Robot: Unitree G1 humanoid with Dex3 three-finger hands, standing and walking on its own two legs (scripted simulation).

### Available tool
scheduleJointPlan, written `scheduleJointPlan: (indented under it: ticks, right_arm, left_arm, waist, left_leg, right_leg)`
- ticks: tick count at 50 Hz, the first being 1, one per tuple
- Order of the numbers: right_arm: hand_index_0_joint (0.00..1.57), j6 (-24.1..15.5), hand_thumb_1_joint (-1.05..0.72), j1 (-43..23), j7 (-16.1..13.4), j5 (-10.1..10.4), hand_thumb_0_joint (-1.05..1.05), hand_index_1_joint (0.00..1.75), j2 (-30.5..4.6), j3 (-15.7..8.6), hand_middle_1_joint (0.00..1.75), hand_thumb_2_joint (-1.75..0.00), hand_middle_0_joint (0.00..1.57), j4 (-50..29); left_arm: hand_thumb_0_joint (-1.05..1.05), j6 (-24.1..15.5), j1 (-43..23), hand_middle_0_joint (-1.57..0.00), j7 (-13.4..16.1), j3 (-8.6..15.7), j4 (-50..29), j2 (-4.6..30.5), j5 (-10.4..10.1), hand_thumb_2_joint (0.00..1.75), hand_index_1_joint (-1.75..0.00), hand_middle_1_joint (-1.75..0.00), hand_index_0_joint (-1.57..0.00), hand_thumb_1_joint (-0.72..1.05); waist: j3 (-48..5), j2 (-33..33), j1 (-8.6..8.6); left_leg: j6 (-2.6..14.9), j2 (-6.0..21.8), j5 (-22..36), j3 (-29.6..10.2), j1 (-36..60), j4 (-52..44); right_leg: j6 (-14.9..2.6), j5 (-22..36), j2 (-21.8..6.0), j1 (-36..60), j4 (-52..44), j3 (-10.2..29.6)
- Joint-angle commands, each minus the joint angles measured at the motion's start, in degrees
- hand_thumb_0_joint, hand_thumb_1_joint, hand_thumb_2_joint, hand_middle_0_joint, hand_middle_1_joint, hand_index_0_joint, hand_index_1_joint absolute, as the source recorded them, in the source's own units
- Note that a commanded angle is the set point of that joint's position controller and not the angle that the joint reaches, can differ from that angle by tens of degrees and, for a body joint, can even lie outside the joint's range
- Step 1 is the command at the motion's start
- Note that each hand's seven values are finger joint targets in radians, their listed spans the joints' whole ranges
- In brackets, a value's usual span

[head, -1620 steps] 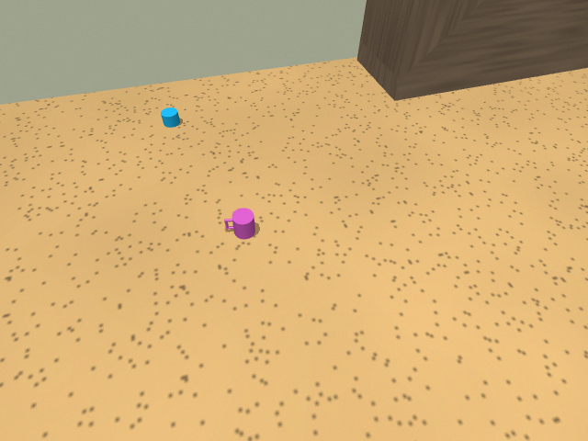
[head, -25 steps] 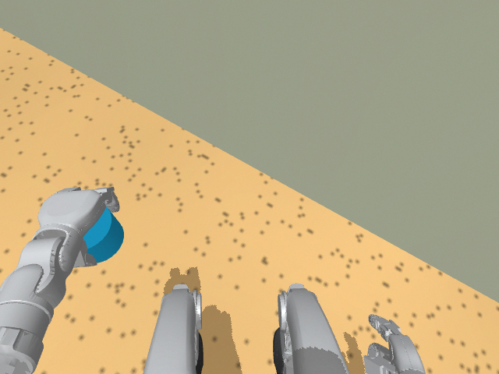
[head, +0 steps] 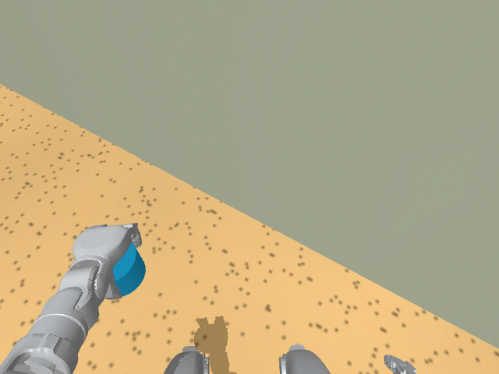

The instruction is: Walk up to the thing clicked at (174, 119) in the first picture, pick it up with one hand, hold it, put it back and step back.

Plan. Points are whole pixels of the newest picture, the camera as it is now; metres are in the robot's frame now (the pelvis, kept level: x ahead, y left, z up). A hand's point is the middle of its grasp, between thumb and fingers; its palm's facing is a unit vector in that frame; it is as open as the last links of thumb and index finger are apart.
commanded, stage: lift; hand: left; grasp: from above
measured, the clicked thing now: (116, 266) +0.33 +0.24 -0.11
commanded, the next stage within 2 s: hold in 0.14 s
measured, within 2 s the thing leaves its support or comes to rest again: neither
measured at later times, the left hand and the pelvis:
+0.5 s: hand (109, 243) +0.34 +0.23 -0.02, palm faces -0.47 -0.07 -0.88, open 11.3 cm; pelvis +0.03 +0.00 +0.04, yaw -1 degrees
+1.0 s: hand (110, 235) +0.34 +0.22 +0.00, palm faces -0.46 -0.06 -0.88, open 11.3 cm; pelvis +0.04 +0.00 +0.05, yaw -1 degrees
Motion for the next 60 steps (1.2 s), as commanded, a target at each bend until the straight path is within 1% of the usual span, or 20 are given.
scheduleJointPlan:
  ticks: [1,5,6,8,13,15,17,21,25,26,28,30,34,35,41,42,44,48,56,60]
  right_arm:
    - [0.2,-2.07,-0.9,-0.38,-0.62,0.17,0.0,0.3,-8.6,-2.9,0.3,-0.9,0.2,-5.75]
    - [0.2,-1.85,-0.9,-0.43,-0.73,0.2,0.0,0.3,-8.47,-2.76,0.3,-0.9,0.2,-5.29]
    - [0.2,-1.91,-0.9,-0.34,-0.71,0.16,0.0,0.3,-8.6,-2.86,0.3,-0.9,0.2,-5.29]
    - [0.2,-1.76,-0.9,-0.1,-0.81,0.14,0.0,0.3,-8.62,-2.98,0.3,-0.9,0.2,-5.06]
    - [0.2,-1.56,-0.89,-0.96,-0.57,0.28,0.0,0.3,-8.31,-3.0,0.3,-0.89,0.2,-5.51]
    - [0.2,-1.36,-0.89,-1.18,-0.57,0.32,0.0,0.3,-8.73,-3.28,0.3,-0.89,0.2,-5.84]
    - [0.2,-1.08,-0.89,-1.7,-0.58,0.46,0.0,0.3,-8.36,-3.16,0.3,-0.89,0.2,-5.95]
    - [0.2,-0.63,-0.89,-1.17,-0.5,0.58,0.0,0.3,-8.5,-3.41,0.3,-0.89,0.2,-6.3]
    - [0.2,-0.14,-0.89,-1.63,-0.33,0.58,0.0,0.3,-8.69,-3.59,0.3,-0.89,0.2,-6.94]
    - [0.2,-0.05,-0.9,-1.93,-0.26,0.63,0.0,0.3,-8.51,-3.51,0.3,-0.89,0.2,-7.16]
    - [0.2,0.23,-0.89,-1.82,-0.26,0.71,0.0,0.3,-8.82,-3.76,0.3,-0.89,0.2,-7.54]
    - [0.2,0.52,-0.89,-1.7,-0.12,0.71,0.0,0.3,-8.66,-3.55,0.3,-0.89,0.2,-7.98]
    - [0.2,0.94,-0.9,-2.37,-0.08,0.77,0.0,0.3,-8.54,-3.61,0.3,-0.89,0.2,-8.41]
    - [0.2,1.06,-0.89,-2.45,-0.11,0.76,0.0,0.3,-8.86,-3.81,0.3,-0.89,0.2,-8.57]
    - [0.2,1.68,-0.9,-2.64,-0.08,0.83,0.0,0.3,-8.71,-3.72,0.3,-0.9,0.2,-9.0]
    - [0.2,1.71,-0.9,-3.0,-0.05,0.86,0.0,0.3,-8.58,-3.56,0.3,-0.9,0.2,-9.35]
    - [0.2,1.87,-0.9,-3.75,-0.04,0.94,0.0,0.3,-8.81,-3.71,0.3,-0.9,0.2,-9.51]
    - [0.2,2.34,-0.9,-3.85,0.06,0.97,0.0,0.3,-8.58,-3.53,0.3,-0.9,0.2,-9.67]
    - [0.2,3.13,-0.9,-4.91,-0.04,1.09,0.0,0.3,-8.58,-3.16,0.3,-0.9,0.2,-10.39]
    - [0.2,3.22,-0.9,-6.29,-0.11,1.2,0.0,0.3,-8.41,-2.93,0.3,-0.9,0.2,-11.15]
  left_arm:
    - [0.0,0.61,-17.35,-0.82,2.7,5.5,-10.45,13.73,-0.3,1.07,-1.03,-1.07,-0.86,0.5]
    - [0.0,1.14,-18.34,-0.81,2.32,4.27,-11.33,12.14,-0.57,1.07,-1.05,-1.11,-0.87,0.53]
    - [0.0,1.17,-19.34,-0.81,2.08,3.63,-10.91,11.2,-0.92,1.08,-1.05,-1.11,-0.86,0.51]
    - [0.0,1.31,-19.32,-0.79,1.99,4.64,-10.72,12.71,-0.73,1.09,-1.06,-1.12,-0.84,0.49]
    - [0.0,0.94,-18.96,-0.79,0.74,3.19,-10.53,10.9,-0.51,1.07,-1.04,-1.1,-0.85,0.52]
    - [0.0,0.86,-18.53,-0.81,0.22,4.29,-10.62,12.46,-0.47,1.07,-1.01,-1.07,-0.86,0.52]
    - [0.0,0.78,-19.68,-0.81,-0.77,2.75,-11.43,11.34,0.46,1.09,-1.02,-1.07,-0.86,0.52]
    - [0.0,0.59,-19.05,-0.78,-1.63,3.03,-13.12,10.99,-0.14,1.11,-1.06,-1.11,-0.83,0.49]
    - [0.0,0.25,-18.99,-0.79,-2.17,3.61,-13.43,11.82,0.22,1.1,-1.05,-1.1,-0.84,0.51]
    - [0.0,0.26,-18.65,-0.79,-2.36,2.79,-12.79,10.77,0.33,1.1,-1.04,-1.1,-0.84,0.5]
    - [0.0,0.08,-19.38,-0.78,-2.69,3.63,-14.88,12.01,0.28,1.1,-1.05,-1.1,-0.84,0.51]
    - [0.0,0.24,-18.6,-0.78,-3.02,2.9,-14.94,10.66,0.14,1.12,-1.06,-1.11,-0.82,0.48]
    - [0.0,0.35,-17.85,-0.77,-3.37,2.86,-15.55,10.75,0.36,1.11,-1.05,-1.1,-0.82,0.48]
    - [0.0,0.2,-18.68,-0.78,-3.43,3.68,-16.78,11.95,0.48,1.12,-1.06,-1.11,-0.83,0.5]
    - [0.0,0.36,-18.37,-0.76,-3.95,3.4,-17.13,11.21,0.13,1.1,-1.06,-1.12,-0.82,0.48]
    - [0.0,0.48,-17.46,-0.76,-4.08,2.68,-16.65,10.37,0.2,1.11,-1.07,-1.12,-0.81,0.48]
    - [0.0,0.37,-17.53,-0.77,-4.36,3.79,-17.43,11.92,0.17,1.12,-1.06,-1.11,-0.82,0.48]
    - [0.0,0.81,-17.72,-0.79,-4.65,3.62,-18.96,11.45,0.3,1.16,-1.09,-1.14,-0.83,0.5]
    - [0.0,0.88,-16.32,-0.8,-6.14,3.41,-18.75,11.06,-0.05,1.15,-1.1,-1.15,-0.85,0.51]
    - [0.0,0.74,-16.28,-0.8,-6.48,3.97,-19.92,11.58,0.0,1.17,-1.11,-1.16,-0.85,0.52]
  waist:
    - [-17.28,2.53,1.08]
    - [-18.15,1.56,0.85]
    - [-17.64,1.77,0.13]
    - [-17.26,1.96,0.8]
    - [-14.34,1.81,1.09]
    - [-15.46,1.37,1.51]
    - [-15.53,1.59,1.32]
    - [-16.54,1.76,1.48]
    - [-14.39,0.99,1.94]
    - [-13.69,1.35,1.67]
    - [-15.07,2.12,2.18]
    - [-14.6,1.18,1.91]
    - [-14.14,1.08,2.51]
    - [-14.82,1.23,2.62]
    - [-13.28,0.93,2.27]
    - [-12.5,-0.24,2.73]
    - [-13.04,-0.13,3.01]
    - [-13.9,0.14,3.18]
    - [-11.18,-0.34,2.81]
    - [-10.62,-0.75,3.83]
  left_leg:
    - [0.71,-3.36,7.98,0.31,16.86,-13.25]
    - [0.74,-3.38,12.08,0.55,21.04,-15.09]
    - [0.62,-3.27,12.63,0.65,22.07,-15.72]
    - [0.75,-3.49,13.94,1.08,22.67,-16.65]
    - [0.65,-3.78,13.33,1.53,23.8,-19.63]
    - [0.54,-3.7,15.37,1.59,25.92,-20.48]
    - [0.66,-3.93,17.76,1.83,26.75,-20.78]
    - [0.59,-3.85,21.43,2.3,29.67,-21.69]
    - [0.58,-3.75,20.58,2.36,29.7,-23.29]
    - [0.58,-3.81,20.64,2.51,29.83,-23.51]
    - [0.54,-3.68,22.22,2.63,31.16,-23.87]
    - [0.61,-3.66,22.91,2.53,31.39,-24.2]
    - [0.61,-3.6,24.21,2.59,32.3,-25.09]
    - [0.78,-3.87,24.21,2.85,32.33,-25.01]
    - [0.89,-3.66,23.77,3.04,33.36,-26.45]
    - [1.03,-3.73,23.62,3.0,33.3,-26.84]
    - [1.17,-3.98,23.7,3.35,33.94,-26.95]
    - [1.33,-4.15,25.0,3.65,34.85,-27.35]
    - [1.46,-3.84,23.23,3.54,35.34,-29.23]
    - [1.67,-4.11,21.32,3.69,35.51,-30.22]
  right_leg:
    - [-2.4,7.19,2.85,10.86,-12.75,-0.11]
    - [-2.21,11.12,2.8,14.16,-15.1,0.21]
    - [-2.21,11.48,2.84,14.32,-15.51,0.0]
    - [-2.17,12.84,2.85,16.01,-16.75,0.24]
    - [-2.26,11.9,2.92,17.43,-19.09,0.22]
    - [-2.3,13.51,3.13,19.48,-19.54,-0.02]
    - [-2.23,16.13,3.07,20.47,-19.97,0.22]
    - [-2.3,19.57,3.19,22.29,-20.63,0.17]
    - [-2.35,18.21,3.43,23.21,-21.82,-0.25]
    - [-2.4,18.36,3.34,22.88,-21.94,-0.29]
    - [-2.48,19.55,3.43,23.78,-21.98,-0.35]
    - [-2.37,20.11,3.36,24.45,-22.33,-0.41]
    - [-2.38,21.25,3.48,25.84,-22.88,-0.59]
    - [-2.25,21.67,3.32,26.45,-23.26,-0.31]
    - [-2.2,21.27,3.35,26.99,-24.67,-0.18]
    - [-2.22,21.37,3.28,27.31,-24.92,-0.25]
    - [-2.0,21.63,3.01,28.09,-25.54,-0.1]
    - [-1.89,23.48,2.83,29.3,-25.8,0.1]
    - [-2.02,20.94,2.99,29.51,-27.52,-0.11]
    - [-1.86,19.11,2.6,30.17,-28.73,-0.07]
